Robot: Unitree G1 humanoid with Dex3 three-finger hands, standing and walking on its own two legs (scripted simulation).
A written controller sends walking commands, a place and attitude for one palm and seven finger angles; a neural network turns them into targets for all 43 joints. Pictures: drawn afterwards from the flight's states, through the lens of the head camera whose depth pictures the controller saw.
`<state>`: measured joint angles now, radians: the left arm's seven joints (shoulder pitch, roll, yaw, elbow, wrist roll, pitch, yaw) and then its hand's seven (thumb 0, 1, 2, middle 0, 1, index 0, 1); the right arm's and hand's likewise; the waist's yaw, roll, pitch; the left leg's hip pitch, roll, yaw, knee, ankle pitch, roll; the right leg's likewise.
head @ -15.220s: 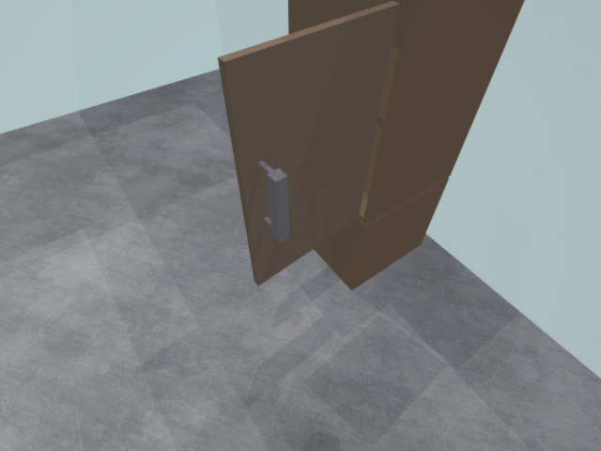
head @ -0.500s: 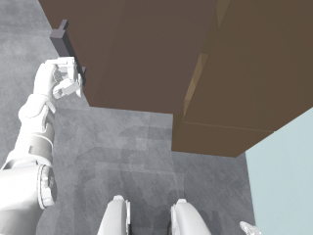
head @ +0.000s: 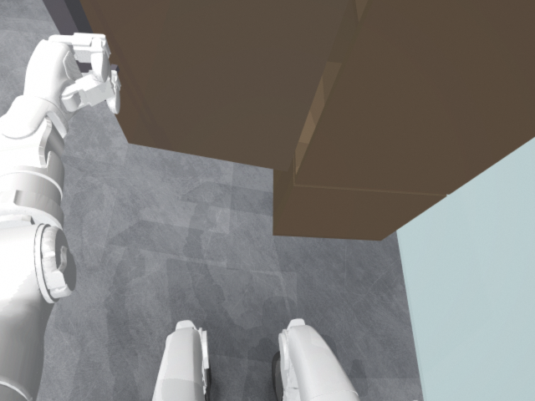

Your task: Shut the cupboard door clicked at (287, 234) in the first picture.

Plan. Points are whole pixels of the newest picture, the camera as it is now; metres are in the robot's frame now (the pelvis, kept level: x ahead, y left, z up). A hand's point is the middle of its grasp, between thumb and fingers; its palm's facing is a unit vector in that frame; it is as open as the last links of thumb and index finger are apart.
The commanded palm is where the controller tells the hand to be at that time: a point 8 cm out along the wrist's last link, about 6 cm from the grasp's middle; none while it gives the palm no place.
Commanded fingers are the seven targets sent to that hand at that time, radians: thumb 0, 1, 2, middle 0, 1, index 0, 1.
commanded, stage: push the door shut along its arc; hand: left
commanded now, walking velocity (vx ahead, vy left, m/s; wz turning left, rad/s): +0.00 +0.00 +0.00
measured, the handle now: (91, 38) +0.61 +0.21 +0.09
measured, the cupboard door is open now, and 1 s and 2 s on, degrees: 83 71 71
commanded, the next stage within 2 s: pull the fist back off the door in 0.58 s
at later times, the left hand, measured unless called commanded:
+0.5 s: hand (140, 51) +0.58 +0.14 +0.10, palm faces -0.32 -0.95 -0.01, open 3.1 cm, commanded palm +0.61 +0.15 +0.09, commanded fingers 0.00 0.90 0.90 -1.30 -1.50 -1.30 -1.50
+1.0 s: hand (164, 48) +0.61 +0.11 +0.08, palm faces +0.00 -1.00 -0.04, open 3.0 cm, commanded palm +0.57 +0.15 +0.09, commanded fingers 0.00 0.90 0.90 -1.30 -1.50 -1.30 -1.50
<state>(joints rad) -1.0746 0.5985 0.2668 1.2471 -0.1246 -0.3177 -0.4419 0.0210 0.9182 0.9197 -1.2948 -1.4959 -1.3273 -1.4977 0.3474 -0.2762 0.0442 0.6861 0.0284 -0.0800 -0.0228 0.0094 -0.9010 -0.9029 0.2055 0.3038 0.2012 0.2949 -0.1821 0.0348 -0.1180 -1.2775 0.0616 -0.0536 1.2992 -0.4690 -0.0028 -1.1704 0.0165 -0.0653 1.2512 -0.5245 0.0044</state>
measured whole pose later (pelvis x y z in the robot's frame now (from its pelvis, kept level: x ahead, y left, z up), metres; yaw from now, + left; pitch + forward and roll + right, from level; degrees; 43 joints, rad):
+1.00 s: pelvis +0.02 +0.00 +0.00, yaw -2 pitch +30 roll -4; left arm -1.13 0.53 0.43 1.14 0.04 -0.24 -0.09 0.01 0.86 0.88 -1.29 -1.50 -1.30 -1.50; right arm 0.45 -0.20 0.05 0.64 -0.05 -0.01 0.07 0.01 -0.90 -0.90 0.21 0.30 0.20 0.29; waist -0.26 0.08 -0.11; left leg -1.32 0.09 -0.02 1.28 -0.50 -0.01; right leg -1.23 0.05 -0.03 1.24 -0.53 0.00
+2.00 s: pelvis +0.04 -0.01 +0.06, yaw +0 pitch +15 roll -1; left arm -0.44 0.29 0.24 0.67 -0.19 -0.33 -0.16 0.02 0.90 0.89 -1.29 -1.50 -1.30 -1.50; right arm 0.37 -0.24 0.01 0.62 0.05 0.05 -0.02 0.01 -0.90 -0.90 0.20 0.30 0.20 0.29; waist -0.09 0.04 -0.10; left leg -0.82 0.06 0.01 0.98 -0.42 -0.01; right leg -0.76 0.01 -0.01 0.98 -0.48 0.00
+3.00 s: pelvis +0.07 -0.02 +0.13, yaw +2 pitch -4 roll +1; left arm 0.48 0.36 0.36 -0.37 -0.07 -0.06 0.11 0.01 0.90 0.89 -0.30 -0.40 -0.30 -0.40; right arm 0.20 -0.23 0.02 0.65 0.02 -0.07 -0.09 0.02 -0.90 -0.90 0.20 0.30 0.20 0.29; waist 0.07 0.08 0.00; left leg -0.12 0.02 0.00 0.43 -0.24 -0.02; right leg -0.05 -0.01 -0.03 0.43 -0.31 0.00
